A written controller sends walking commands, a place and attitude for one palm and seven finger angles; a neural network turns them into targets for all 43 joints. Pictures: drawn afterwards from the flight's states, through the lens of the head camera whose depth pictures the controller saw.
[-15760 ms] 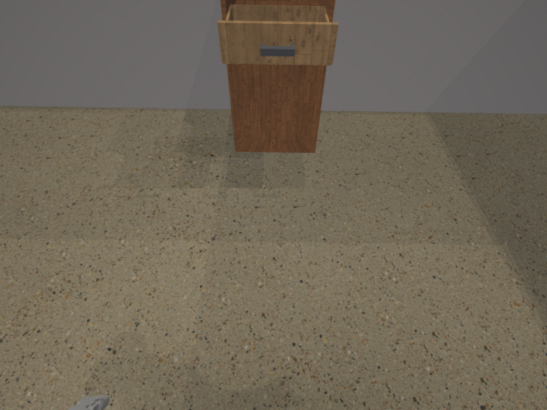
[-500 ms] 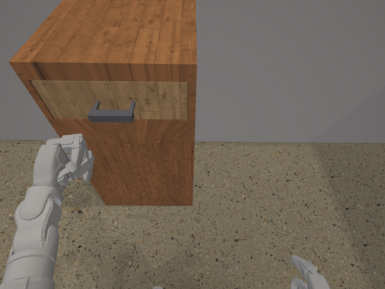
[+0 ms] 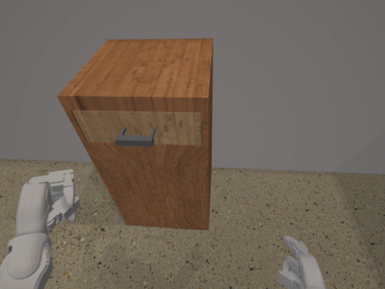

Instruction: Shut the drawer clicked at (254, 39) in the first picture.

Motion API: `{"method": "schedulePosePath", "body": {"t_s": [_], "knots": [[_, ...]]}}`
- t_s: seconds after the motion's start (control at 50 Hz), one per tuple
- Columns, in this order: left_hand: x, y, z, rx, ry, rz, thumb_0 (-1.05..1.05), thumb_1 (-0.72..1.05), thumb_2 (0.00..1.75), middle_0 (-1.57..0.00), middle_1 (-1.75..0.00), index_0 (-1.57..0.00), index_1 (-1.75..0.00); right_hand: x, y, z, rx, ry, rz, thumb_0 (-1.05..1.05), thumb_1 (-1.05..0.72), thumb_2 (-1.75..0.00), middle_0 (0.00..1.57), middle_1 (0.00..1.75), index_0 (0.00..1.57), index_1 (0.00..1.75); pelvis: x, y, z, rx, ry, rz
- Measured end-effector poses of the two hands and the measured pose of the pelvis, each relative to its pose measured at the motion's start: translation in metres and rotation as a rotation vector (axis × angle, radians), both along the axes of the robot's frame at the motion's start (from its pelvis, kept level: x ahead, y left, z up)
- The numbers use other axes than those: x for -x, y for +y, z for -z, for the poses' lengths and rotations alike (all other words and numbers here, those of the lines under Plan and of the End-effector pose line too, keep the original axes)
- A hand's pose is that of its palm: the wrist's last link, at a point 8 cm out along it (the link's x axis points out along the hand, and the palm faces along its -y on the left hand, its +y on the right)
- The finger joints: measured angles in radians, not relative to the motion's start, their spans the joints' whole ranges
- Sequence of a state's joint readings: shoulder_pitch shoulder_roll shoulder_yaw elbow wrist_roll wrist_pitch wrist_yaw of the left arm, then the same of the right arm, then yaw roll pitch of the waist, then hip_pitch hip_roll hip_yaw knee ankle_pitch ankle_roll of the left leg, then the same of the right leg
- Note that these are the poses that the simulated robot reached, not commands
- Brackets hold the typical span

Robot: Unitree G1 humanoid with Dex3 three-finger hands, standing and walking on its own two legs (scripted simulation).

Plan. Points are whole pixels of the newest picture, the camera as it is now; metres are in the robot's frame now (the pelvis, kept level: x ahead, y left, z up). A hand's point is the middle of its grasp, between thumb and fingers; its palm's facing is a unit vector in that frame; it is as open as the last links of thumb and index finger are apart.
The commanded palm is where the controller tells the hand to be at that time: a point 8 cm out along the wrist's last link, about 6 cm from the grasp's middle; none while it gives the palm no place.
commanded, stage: draw the hand back to the body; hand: left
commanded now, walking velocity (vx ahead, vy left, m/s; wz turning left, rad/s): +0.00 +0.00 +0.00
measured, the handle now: (136, 135) +0.57 +0.26 -0.03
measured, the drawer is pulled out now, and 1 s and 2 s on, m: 0.00 0.00 0.00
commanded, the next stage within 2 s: step back with the hand held close in 0.38 s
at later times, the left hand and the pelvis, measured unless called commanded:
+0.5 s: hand (51, 219) +0.18 +0.23 +0.16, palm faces +0.40 -0.83 -0.38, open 3.3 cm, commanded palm +0.13 +0.28 +0.17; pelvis +0.00 +0.00 +0.00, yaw +0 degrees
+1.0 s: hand (18, 243) +0.14 +0.26 +0.16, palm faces +0.31 -0.81 -0.50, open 3.3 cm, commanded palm +0.08 +0.31 +0.17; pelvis -0.05 +0.03 +0.00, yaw +0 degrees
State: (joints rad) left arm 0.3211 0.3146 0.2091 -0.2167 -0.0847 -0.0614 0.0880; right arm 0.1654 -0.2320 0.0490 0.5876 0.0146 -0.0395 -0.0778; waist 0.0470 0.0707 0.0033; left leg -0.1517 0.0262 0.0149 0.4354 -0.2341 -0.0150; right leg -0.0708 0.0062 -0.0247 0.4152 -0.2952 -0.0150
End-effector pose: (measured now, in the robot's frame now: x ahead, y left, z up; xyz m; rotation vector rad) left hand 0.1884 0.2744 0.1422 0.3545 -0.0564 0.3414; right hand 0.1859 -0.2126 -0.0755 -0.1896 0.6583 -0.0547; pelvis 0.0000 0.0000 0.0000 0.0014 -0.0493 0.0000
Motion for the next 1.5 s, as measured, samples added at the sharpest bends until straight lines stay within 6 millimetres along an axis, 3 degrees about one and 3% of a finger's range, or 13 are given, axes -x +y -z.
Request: {"method": "schedulePosePath", "body": {"t_s": [0.3,0.5,0.64,0.86,1.1,1.28,1.4,1.5], "knots": [[0.056,-0.004,-0.044,-0.140,-0.091,-0.031,0.02,0.89,0.90,-1.40,-1.60,-1.41,-1.60,0.004,-0.007,0.003,-0.003,-0.019,0.004,0.02,-0.90,-0.90,0.20,0.30,0.20,0.30,-0.001,-0.004,-0.001,0.004,-0.026,-0.002],[0.054,-0.002,-0.032,-0.092,-0.086,-0.041,0.02,0.89,0.90,-1.40,-1.60,-1.41,-1.60,0.008,-0.007,-0.001,0.012,-0.036,0.008,0.02,-0.90,-0.90,0.20,0.30,0.20,0.30,0.003,-0.003,-0.001,0.005,-0.036,-0.002],[0.049,0.008,-0.049,-0.193,-0.137,0.000,0.02,0.89,0.90,-1.40,-1.60,-1.41,-1.60,0.016,-0.009,-0.003,0.024,0.001,0.030,0.01,-0.90,-0.90,0.20,0.30,0.21,0.30,0.009,0.002,-0.001,0.017,0.010,-0.001],[0.062,0.019,-0.033,-0.206,-0.016,0.075,0.02,0.89,0.90,-1.40,-1.60,-1.41,-1.60,0.055,-0.011,0.003,0.060,0.102,0.125,0.01,-0.90,-0.90,0.20,0.30,0.20,0.30,0.030,0.021,0.000,0.012,0.056,0.011],[0.109,0.031,-0.038,-0.236,-0.109,0.059,0.02,0.89,0.90,-1.40,-1.60,-1.41,-1.60,0.091,0.012,0.001,0.056,0.054,0.092,0.01,-0.90,-0.90,0.20,0.30,0.21,0.30,0.074,0.029,0.007,0.028,0.052,-0.002],[0.145,0.029,-0.037,-0.236,-0.174,0.035,0.02,0.89,0.90,-1.40,-1.60,-1.41,-1.60,0.120,0.009,0.007,0.076,0.040,0.065,0.01,-0.90,-0.90,0.20,0.30,0.21,0.30,0.102,0.026,0.014,0.043,0.046,-0.010],[0.151,0.034,-0.035,-0.193,-0.251,0.064,0.02,0.89,0.90,-1.41,-1.60,-1.41,-1.60,0.148,0.003,0.009,0.125,0.071,0.117,0.01,-0.90,-0.90,0.20,0.30,0.21,0.30,0.117,0.037,0.019,0.056,0.031,0.001],[0.159,0.044,-0.042,-0.259,-0.251,0.082,0.02,0.89,0.90,-1.41,-1.60,-1.41,-1.60,0.168,0.009,0.003,0.119,0.063,0.132,0.01,-0.90,-0.90,0.20,0.30,0.21,0.30,0.131,0.037,0.015,0.081,0.049,-0.027]]}}
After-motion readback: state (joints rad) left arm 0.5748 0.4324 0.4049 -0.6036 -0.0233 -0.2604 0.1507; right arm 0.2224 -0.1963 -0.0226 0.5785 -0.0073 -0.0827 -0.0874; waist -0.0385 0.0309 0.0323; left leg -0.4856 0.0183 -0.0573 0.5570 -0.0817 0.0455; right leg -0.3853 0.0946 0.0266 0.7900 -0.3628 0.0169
